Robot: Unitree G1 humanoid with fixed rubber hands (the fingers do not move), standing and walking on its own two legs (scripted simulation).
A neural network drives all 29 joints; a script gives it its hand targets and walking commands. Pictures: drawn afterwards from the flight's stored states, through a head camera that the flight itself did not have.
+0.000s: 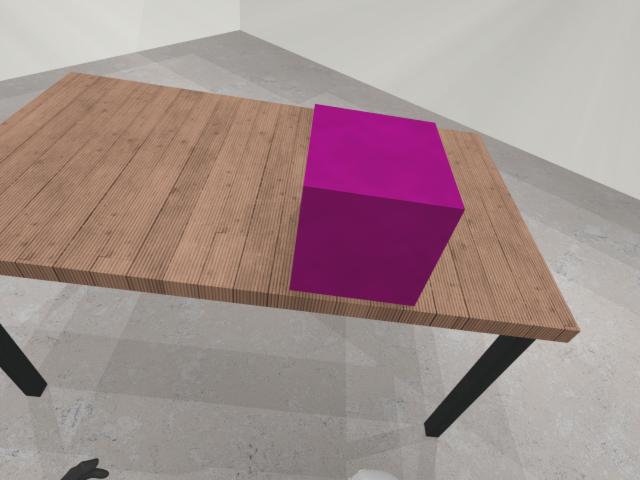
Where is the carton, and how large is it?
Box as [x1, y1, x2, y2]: [289, 104, 464, 305]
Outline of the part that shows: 315,104 289,289 414,305 464,210 435,124 432,122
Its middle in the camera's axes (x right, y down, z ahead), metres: +0.09 -0.07 +0.72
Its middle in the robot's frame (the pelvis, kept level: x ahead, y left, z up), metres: +0.60 -0.07 +0.03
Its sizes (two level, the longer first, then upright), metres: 0.263 0.234 0.236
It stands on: a table, 0.67 m high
